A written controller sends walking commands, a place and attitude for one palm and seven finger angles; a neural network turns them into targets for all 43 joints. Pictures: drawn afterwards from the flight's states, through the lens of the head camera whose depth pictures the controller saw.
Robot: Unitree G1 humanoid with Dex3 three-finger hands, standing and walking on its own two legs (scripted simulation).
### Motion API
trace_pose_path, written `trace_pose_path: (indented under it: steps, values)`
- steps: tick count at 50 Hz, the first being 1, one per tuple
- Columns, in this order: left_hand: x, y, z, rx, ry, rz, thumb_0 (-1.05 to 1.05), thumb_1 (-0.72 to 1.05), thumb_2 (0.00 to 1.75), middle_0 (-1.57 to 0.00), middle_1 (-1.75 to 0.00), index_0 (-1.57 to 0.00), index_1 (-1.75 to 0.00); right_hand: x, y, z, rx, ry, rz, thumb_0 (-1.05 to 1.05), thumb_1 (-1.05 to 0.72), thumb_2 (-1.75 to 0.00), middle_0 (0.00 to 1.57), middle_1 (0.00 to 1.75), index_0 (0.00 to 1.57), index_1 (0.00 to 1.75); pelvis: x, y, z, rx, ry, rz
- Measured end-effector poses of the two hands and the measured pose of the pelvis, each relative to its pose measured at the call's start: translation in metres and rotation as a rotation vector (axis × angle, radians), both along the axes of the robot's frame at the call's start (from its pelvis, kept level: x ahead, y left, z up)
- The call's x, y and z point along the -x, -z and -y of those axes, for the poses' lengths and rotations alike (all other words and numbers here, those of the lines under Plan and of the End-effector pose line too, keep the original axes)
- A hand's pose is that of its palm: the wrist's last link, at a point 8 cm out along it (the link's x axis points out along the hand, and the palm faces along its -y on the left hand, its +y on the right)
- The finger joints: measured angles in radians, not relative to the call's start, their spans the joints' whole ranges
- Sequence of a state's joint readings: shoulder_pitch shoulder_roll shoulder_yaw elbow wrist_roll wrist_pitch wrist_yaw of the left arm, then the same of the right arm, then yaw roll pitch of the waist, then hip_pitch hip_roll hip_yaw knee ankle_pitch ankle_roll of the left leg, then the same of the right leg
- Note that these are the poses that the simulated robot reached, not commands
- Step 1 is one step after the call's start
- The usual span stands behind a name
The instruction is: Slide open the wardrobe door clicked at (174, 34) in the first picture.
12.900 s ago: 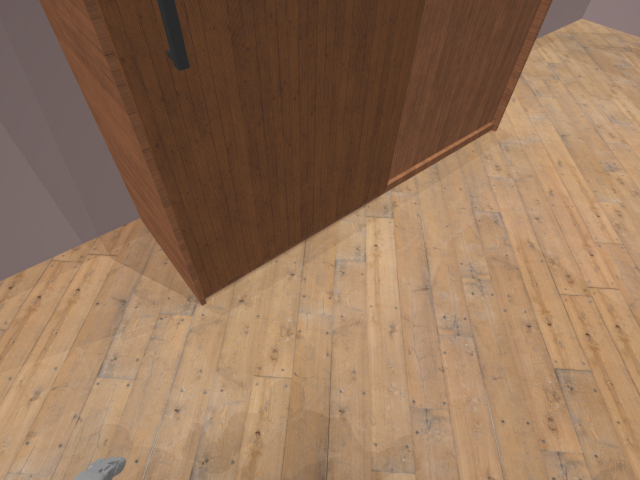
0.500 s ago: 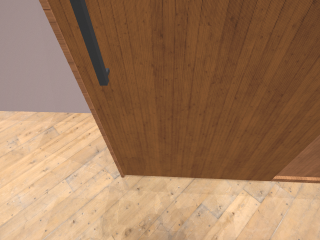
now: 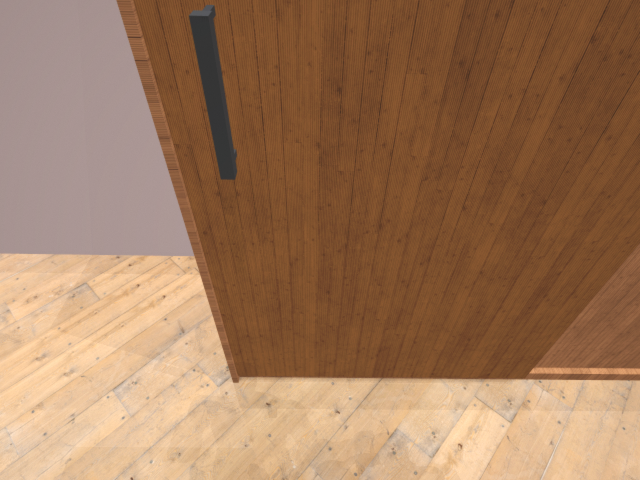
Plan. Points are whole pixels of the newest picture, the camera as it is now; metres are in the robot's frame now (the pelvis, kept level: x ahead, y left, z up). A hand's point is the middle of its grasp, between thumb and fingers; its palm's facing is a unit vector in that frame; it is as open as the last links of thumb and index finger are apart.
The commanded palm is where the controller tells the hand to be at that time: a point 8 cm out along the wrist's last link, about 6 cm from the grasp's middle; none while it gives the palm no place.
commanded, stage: come to a stop and stand still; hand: left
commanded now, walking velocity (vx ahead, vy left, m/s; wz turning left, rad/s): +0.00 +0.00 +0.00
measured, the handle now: (219, 99) +0.56 +0.19 +0.23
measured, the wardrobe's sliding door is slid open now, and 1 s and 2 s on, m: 0.00 0.00 0.00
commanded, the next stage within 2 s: look again from close up in 0.64 s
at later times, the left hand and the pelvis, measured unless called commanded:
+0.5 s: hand out of the picture +0.03 +0.21 -0.15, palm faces -0.02 -0.94 -0.33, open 7.4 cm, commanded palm none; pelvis -0.02 -0.03 +0.01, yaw +1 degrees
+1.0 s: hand out of the picture +0.06 +0.21 -0.14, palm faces +0.00 -0.94 -0.33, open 7.4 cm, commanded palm none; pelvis -0.01 -0.03 +0.01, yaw +2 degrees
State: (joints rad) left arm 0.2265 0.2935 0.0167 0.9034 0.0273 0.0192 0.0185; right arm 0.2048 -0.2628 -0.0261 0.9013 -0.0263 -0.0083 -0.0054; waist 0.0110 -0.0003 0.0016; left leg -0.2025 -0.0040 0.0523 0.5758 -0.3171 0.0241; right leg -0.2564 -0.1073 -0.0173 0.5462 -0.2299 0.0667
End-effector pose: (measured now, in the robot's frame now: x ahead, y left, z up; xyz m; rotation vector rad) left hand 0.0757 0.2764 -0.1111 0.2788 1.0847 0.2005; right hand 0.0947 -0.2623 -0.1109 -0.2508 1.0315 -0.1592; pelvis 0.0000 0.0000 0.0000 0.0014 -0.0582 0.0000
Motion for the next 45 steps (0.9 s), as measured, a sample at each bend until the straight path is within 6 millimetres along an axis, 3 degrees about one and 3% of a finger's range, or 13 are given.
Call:
trace_pose_path:
  steps: [11, 19, 31, 45]
  values:
    - [0.028, -0.007, 0.002, -0.033, 0.019, -0.067, 0.01, 0.91, 0.90, -0.20, -0.30, -0.20, -0.29, 0.062, 0.001, 0.046, 0.046, 0.041, -0.146, 0.01, -0.90, -0.90, 0.21, 0.30, 0.20, 0.30, 0.018, -0.006, 0.016, -0.009, -0.009, -0.005]
    - [0.047, -0.004, 0.015, -0.027, 0.006, -0.123, 0.01, 0.91, 0.90, -0.20, -0.30, -0.20, -0.29, 0.083, 0.004, 0.063, 0.046, 0.050, -0.216, 0.01, -0.90, -0.90, 0.21, 0.30, 0.20, 0.30, 0.022, -0.008, 0.029, -0.008, -0.016, -0.010]
    - [0.046, 0.000, 0.031, 0.003, -0.008, -0.138, 0.01, 0.91, 0.90, -0.20, -0.30, -0.20, -0.30, 0.077, 0.006, 0.060, 0.025, 0.035, -0.241, 0.01, -0.90, -0.90, 0.21, 0.30, 0.20, 0.30, 0.020, -0.009, 0.036, -0.005, -0.023, -0.019]
    - [0.029, -0.002, 0.023, -0.002, -0.016, -0.128, 0.01, 0.91, 0.90, -0.20, -0.30, -0.20, -0.29, 0.044, 0.002, 0.051, 0.024, 0.011, -0.209, 0.01, -0.90, -0.90, 0.21, 0.30, 0.20, 0.30, 0.008, -0.012, 0.032, -0.001, -0.028, -0.020]
